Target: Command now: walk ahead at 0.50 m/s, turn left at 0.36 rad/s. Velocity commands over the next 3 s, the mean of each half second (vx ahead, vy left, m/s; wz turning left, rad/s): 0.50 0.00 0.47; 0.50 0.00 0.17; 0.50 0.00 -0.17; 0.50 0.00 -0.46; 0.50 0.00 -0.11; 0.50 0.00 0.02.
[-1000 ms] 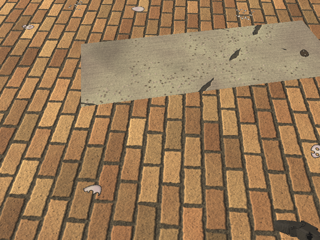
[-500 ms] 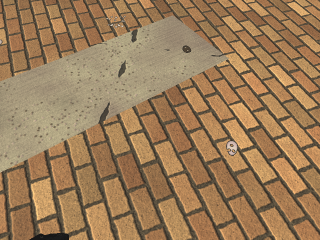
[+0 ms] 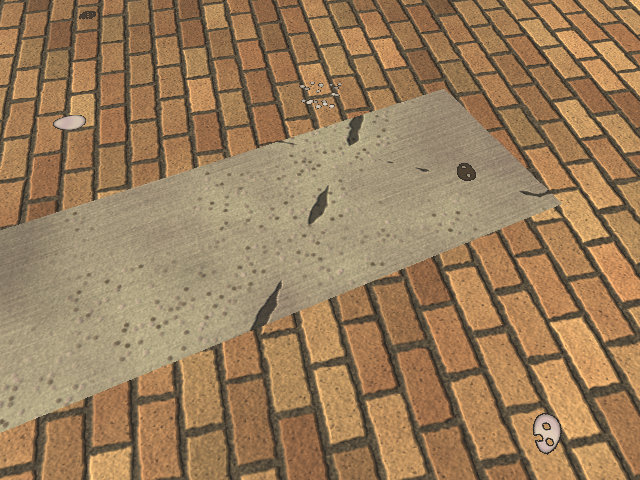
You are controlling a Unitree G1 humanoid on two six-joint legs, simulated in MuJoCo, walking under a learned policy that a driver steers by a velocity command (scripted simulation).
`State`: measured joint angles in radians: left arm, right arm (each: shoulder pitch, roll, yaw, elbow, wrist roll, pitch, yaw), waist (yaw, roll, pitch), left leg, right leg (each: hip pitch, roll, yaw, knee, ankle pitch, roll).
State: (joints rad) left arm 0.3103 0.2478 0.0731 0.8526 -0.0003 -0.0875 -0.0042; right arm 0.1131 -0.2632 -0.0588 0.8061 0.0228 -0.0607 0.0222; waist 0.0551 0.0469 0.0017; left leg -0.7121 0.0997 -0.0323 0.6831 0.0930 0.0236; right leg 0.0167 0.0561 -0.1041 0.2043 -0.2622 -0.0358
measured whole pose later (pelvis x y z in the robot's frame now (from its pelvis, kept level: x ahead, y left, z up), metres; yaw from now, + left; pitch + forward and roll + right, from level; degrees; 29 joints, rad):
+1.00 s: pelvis +0.56 +0.11 +0.00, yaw +21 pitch +2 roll -1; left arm 0.37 0.27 0.05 0.85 -0.02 -0.08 -0.01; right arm 0.10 -0.27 -0.04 0.67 0.01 -0.07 0.01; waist 0.09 0.04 0.02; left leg -0.65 0.09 -0.05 0.65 0.00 -0.01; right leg -0.05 0.06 -0.01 0.25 -0.24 -0.04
